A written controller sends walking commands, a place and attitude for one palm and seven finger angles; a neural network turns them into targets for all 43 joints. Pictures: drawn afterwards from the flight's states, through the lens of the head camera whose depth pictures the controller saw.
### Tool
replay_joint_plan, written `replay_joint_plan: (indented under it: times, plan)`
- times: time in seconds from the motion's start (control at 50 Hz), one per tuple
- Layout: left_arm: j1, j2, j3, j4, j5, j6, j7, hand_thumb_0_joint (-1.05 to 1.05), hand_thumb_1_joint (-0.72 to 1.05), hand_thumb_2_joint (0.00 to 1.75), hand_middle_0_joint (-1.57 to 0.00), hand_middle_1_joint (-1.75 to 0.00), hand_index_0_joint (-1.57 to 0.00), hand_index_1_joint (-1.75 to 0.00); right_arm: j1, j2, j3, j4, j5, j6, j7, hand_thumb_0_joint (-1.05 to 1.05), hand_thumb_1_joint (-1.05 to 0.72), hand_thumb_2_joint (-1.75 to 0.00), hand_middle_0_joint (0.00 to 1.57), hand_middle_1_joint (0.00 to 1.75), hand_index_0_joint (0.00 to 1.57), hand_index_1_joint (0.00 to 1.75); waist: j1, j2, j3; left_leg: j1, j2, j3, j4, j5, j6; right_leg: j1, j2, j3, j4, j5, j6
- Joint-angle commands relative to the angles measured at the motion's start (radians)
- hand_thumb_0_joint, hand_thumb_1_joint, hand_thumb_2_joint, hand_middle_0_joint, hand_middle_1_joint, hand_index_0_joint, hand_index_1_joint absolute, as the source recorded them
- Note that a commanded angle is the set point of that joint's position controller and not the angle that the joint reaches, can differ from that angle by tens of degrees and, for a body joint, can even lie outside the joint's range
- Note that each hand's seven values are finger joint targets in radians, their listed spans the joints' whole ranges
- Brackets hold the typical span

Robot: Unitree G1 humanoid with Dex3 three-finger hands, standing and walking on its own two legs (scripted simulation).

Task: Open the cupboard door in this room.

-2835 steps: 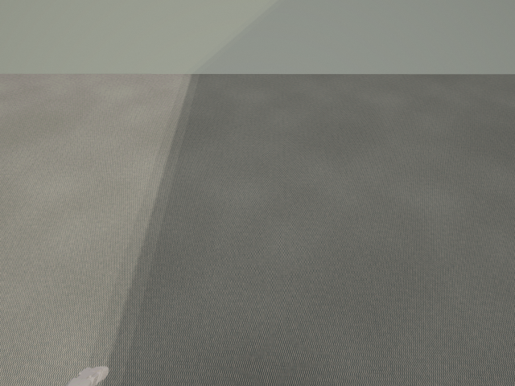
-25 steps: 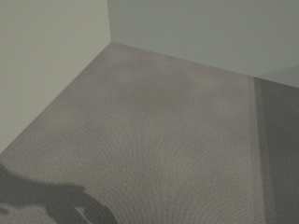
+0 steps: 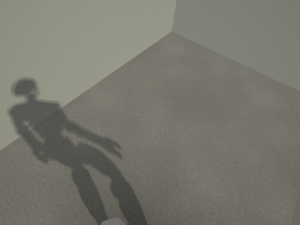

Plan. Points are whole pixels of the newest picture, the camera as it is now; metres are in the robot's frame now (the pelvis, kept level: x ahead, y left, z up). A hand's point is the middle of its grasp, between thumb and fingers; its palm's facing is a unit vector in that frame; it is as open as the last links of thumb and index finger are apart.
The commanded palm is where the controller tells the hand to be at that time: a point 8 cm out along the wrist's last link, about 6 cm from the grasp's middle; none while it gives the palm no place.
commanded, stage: turn to face it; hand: left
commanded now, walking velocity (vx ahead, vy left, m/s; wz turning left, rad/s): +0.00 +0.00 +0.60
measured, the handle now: out of the picture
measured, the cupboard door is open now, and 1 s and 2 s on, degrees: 44 44 44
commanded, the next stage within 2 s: none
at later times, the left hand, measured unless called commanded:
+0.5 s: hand out of the picture +0.06 +0.17 -0.15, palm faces +0.29 -0.92 -0.28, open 7.4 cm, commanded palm none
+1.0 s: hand out of the picture +0.03 +0.17 -0.15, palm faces +0.57 -0.77 -0.29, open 7.4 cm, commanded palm none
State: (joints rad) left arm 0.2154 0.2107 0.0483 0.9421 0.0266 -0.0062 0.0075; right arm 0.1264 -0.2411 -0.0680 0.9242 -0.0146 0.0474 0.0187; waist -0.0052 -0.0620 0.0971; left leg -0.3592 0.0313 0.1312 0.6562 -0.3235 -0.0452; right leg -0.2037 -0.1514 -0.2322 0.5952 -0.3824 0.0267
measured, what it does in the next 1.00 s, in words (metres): steps on the spot, turning left: left foot, then right foot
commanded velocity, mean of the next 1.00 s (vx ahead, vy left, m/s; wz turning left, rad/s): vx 0.00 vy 0.00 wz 0.60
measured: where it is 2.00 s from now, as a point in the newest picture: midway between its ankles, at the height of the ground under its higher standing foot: outside the picture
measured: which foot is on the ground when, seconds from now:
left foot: up 0.00-0.00, down 0.02-0.36, up 0.38-0.66, down 0.68-1.00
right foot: down 0.00-0.02, up 0.04-0.34, down 0.36-0.68, up 0.70-0.98, down 1.00-1.00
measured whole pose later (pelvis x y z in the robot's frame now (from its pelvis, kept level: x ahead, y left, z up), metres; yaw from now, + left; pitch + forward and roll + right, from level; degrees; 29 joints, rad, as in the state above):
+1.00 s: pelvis +0.06 -0.07 +0.00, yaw +36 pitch +1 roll +0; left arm 0.15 0.26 0.06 0.86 0.01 0.03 0.00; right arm 0.18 -0.23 -0.07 0.91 -0.02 0.06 0.00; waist -0.01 0.01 0.08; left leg -0.32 -0.01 -0.09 0.60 -0.30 -0.04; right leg -0.31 -0.05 -0.03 0.62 -0.36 0.07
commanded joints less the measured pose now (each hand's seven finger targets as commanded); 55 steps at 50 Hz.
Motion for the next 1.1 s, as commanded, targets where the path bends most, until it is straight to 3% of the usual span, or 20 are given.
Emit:
replay_joint_plan:
  times: [0.0,0.04,0.1,0.28,0.3,0.34,0.38,0.44,0.54,0.62,0.64,0.66,0.7,0.78,0.86,0.94,0.96,0.98,1.0,1.08]
  plan:
    - [-0.023,0.100,0.029,-0.128,-0.026,-0.001,0.005,0.00,0.90,0.90,-0.20,-0.30,-0.20,-0.30,0.229,-0.267,-0.061,-0.043,-0.011,-0.036,-0.009,0.00,-0.90,-0.90,0.20,0.30,0.20,0.30,-0.113,0.398,-0.279,0.446,0.400,-0.538,-0.247,0.863,0.251,-0.357,0.040,0.058,0.501,-0.264,0.083]
    - [-0.080,0.124,0.034,-0.167,-0.015,0.021,0.014,0.00,0.90,0.90,-0.20,-0.30,-0.20,-0.30,0.206,-0.280,-0.061,-0.044,-0.009,-0.028,-0.023,0.00,-0.90,-0.90,0.20,0.30,0.20,0.30,-0.091,0.200,-0.236,0.336,0.417,-0.481,-0.258,0.612,0.310,-0.393,0.025,0.217,0.619,-0.242,0.059]
    - [-0.069,0.119,0.041,-0.119,-0.008,0.037,0.004,0.00,0.90,0.90,-0.20,-0.30,-0.20,-0.30,0.057,-0.191,-0.035,-0.079,-0.011,-0.035,-0.036,0.00,-0.90,-0.90,0.20,0.30,0.20,0.30,-0.028,0.256,-0.125,0.177,0.251,-0.355,-0.289,0.457,0.200,-0.359,0.035,0.233,0.568,-0.068,0.065]
    - [0.041,0.117,0.040,-0.110,-0.015,0.028,0.003,0.00,0.90,0.90,-0.20,-0.30,-0.20,-0.30,-0.019,-0.209,-0.052,-0.109,-0.009,-0.014,-0.025,0.00,-0.90,-0.90,0.20,0.30,0.20,0.30,0.030,0.220,-0.135,0.000,0.148,-0.377,-0.227,0.237,0.153,-0.006,0.140,0.167,0.010,0.054,0.044]
    - [0.091,0.146,0.050,-0.103,-0.012,0.021,0.009,0.00,0.90,0.90,-0.20,-0.30,-0.20,-0.30,-0.045,-0.178,-0.051,-0.123,-0.002,-0.011,-0.022,0.00,-0.90,-0.90,0.20,0.30,0.20,0.30,0.061,0.146,-0.135,-0.098,0.094,-0.348,-0.148,0.119,0.112,0.104,0.096,0.201,-0.148,0.112,0.036]
    - [0.091,0.295,0.072,-0.120,0.006,0.007,0.024,0.00,0.90,0.90,-0.20,-0.30,-0.20,-0.30,-0.057,-0.093,-0.038,-0.160,0.005,-0.010,-0.010,0.00,-0.90,-0.90,0.20,0.30,0.20,0.30,0.085,-0.306,-0.113,-0.261,-0.081,-0.140,0.354,-0.305,0.006,0.076,-0.350,0.648,-0.394,0.106,-0.147]
    - [-0.030,0.220,0.056,-0.156,0.002,0.008,0.030,0.00,0.90,0.90,-0.20,-0.30,-0.20,-0.30,-0.004,-0.100,-0.047,-0.140,0.000,0.003,0.002,0.00,-0.90,-0.90,0.20,0.30,0.20,0.30,0.009,-0.165,-0.081,-0.212,-0.013,-0.180,0.551,-0.201,0.018,-0.069,-0.285,0.480,-0.365,0.064,-0.167]
    - [-0.062,0.164,0.035,-0.160,-0.001,0.004,0.026,0.00,0.90,0.90,-0.20,-0.30,-0.20,-0.30,-0.007,-0.074,-0.033,-0.107,-0.003,0.010,0.011,0.00,-0.90,-0.90,0.20,0.30,0.20,0.30,-0.010,-0.210,-0.066,-0.193,0.014,-0.114,0.498,-0.139,-0.018,-0.020,-0.174,0.255,-0.271,0.404,-0.125]
    - [0.065,0.215,0.056,-0.113,0.003,-0.004,0.025,0.00,0.90,0.90,-0.20,-0.30,-0.20,-0.30,-0.064,-0.025,-0.006,-0.118,0.007,-0.010,0.015,0.00,-0.90,-0.90,0.20,0.30,0.20,0.30,0.055,-0.130,-0.159,-0.107,-0.017,-0.019,0.100,-0.145,-0.020,0.209,-0.197,0.191,-0.127,0.752,-0.126]
    - [0.031,0.218,0.062,-0.110,-0.015,0.003,0.014,0.00,0.90,0.90,-0.20,-0.30,-0.20,-0.30,0.057,-0.083,-0.019,-0.091,0.004,-0.023,0.009,0.00,-0.90,-0.90,0.20,0.30,0.20,0.30,-0.018,-0.062,-0.204,0.177,-0.019,-0.024,-0.213,0.159,0.014,0.066,-0.177,0.096,0.059,0.642,-0.034]
    - [0.025,0.172,0.056,-0.136,-0.021,0.010,0.008,0.00,0.90,0.90,-0.20,-0.30,-0.20,-0.30,0.116,-0.173,-0.042,-0.082,-0.004,-0.030,0.002,0.00,-0.90,-0.90,0.20,0.30,0.20,0.30,-0.051,0.149,-0.245,0.354,0.157,-0.253,-0.241,0.400,0.095,-0.152,-0.089,0.048,0.234,0.339,0.032]
    - [-0.041,0.102,0.030,-0.182,-0.024,0.015,0.006,0.00,0.90,0.90,-0.20,-0.30,-0.20,-0.30,0.195,-0.269,-0.068,-0.071,-0.007,-0.029,-0.010,0.00,-0.90,-0.90,0.20,0.30,0.20,0.30,-0.101,0.393,-0.240,0.429,0.392,-0.563,-0.271,0.814,0.259,-0.390,0.033,0.076,0.452,-0.288,0.087]
    - [-0.125,0.120,0.033,-0.201,-0.013,0.031,0.012,0.00,0.90,0.90,-0.20,-0.30,-0.20,-0.30,0.199,-0.251,-0.061,-0.054,-0.011,-0.027,-0.026,0.00,-0.90,-0.90,0.20,0.30,0.20,0.30,-0.092,0.222,-0.189,0.324,0.373,-0.494,-0.267,0.655,0.298,-0.417,0.017,0.213,0.576,-0.219,0.062]
    - [-0.068,0.108,0.037,-0.142,-0.014,0.039,0.001,0.00,0.90,0.90,-0.20,-0.30,-0.20,-0.30,0.056,-0.188,-0.041,-0.084,-0.009,-0.036,-0.040,0.00,-0.90,-0.90,0.20,0.30,0.20,0.30,-0.019,0.251,-0.158,0.240,0.208,-0.341,-0.247,0.590,0.201,-0.334,0.052,0.224,0.490,-0.069,0.066]
    - [-0.082,0.103,0.034,-0.144,-0.018,0.040,0.001,0.00,0.90,0.90,-0.20,-0.30,-0.20,-0.30,0.058,-0.201,-0.047,-0.079,-0.015,-0.028,-0.035,0.00,-0.90,-0.90,0.20,0.30,0.20,0.30,-0.022,0.231,-0.140,0.171,0.192,-0.371,-0.262,0.464,0.195,-0.220,0.092,0.200,0.287,-0.078,0.058]
    - [0.048,0.122,0.045,-0.113,-0.020,0.025,0.006,0.00,0.90,0.90,-0.20,-0.30,-0.20,-0.30,-0.023,-0.193,-0.052,-0.108,-0.006,-0.013,-0.029,0.00,-0.90,-0.90,0.20,0.30,0.20,0.30,0.047,0.172,-0.136,-0.020,0.125,-0.389,-0.174,0.281,0.137,0.075,0.130,0.170,-0.086,0.113,0.045]
    - [0.093,0.190,0.059,-0.109,-0.008,0.012,0.015,0.00,0.90,0.90,-0.20,-0.30,-0.20,-0.30,-0.028,-0.141,-0.046,-0.123,0.006,-0.013,-0.024,0.00,-0.90,-0.90,0.20,0.30,0.20,0.30,0.073,-0.001,-0.139,-0.151,0.024,-0.308,-0.021,0.074,0.072,0.188,-0.021,0.325,-0.273,0.097,0.012]
    - [0.096,0.288,0.076,-0.116,0.006,0.006,0.022,0.00,0.90,0.90,-0.20,-0.30,-0.20,-0.30,-0.035,-0.074,-0.038,-0.151,0.009,-0.012,-0.016,0.00,-0.90,-0.90,0.20,0.30,0.20,0.30,0.082,-0.300,-0.118,-0.262,-0.109,-0.139,0.248,-0.257,-0.001,0.170,-0.298,0.608,-0.374,0.131,-0.103]
    - [0.069,0.281,0.066,-0.126,-0.003,0.007,0.027,0.00,0.90,0.90,-0.20,-0.30,-0.20,-0.30,-0.039,-0.120,-0.045,-0.147,0.002,-0.004,-0.010,0.00,-0.90,-0.90,0.20,0.30,0.20,0.30,0.072,-0.239,-0.106,-0.230,-0.044,-0.191,0.467,-0.302,0.016,0.039,-0.356,0.604,-0.371,0.138,-0.174]
    - [-0.064,0.166,0.033,-0.160,-0.005,0.006,0.026,0.00,0.90,0.90,-0.20,-0.30,-0.20,-0.30,0.001,-0.086,-0.040,-0.099,-0.001,0.011,0.009,0.00,-0.90,-0.90,0.20,0.30,0.20,0.30,-0.009,-0.223,-0.068,-0.208,0.009,-0.142,0.554,-0.127,-0.016,-0.005,-0.177,0.285,-0.287,0.365,-0.126]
